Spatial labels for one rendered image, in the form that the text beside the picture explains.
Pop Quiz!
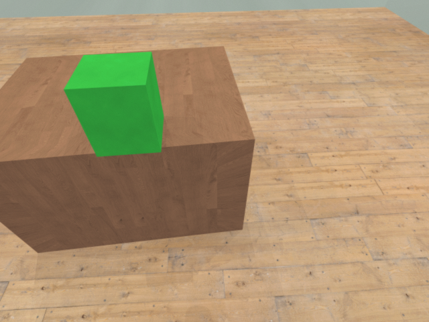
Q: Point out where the carton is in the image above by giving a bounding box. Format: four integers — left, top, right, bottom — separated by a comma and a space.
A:
64, 52, 164, 157

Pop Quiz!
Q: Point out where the pedestal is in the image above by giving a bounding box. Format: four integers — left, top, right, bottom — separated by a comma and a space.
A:
0, 46, 255, 253

